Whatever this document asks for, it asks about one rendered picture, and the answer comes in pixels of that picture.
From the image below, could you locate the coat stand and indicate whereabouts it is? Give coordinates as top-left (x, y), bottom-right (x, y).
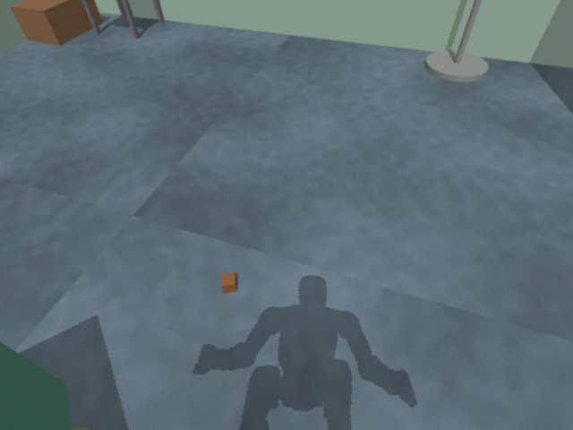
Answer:
top-left (424, 0), bottom-right (489, 82)

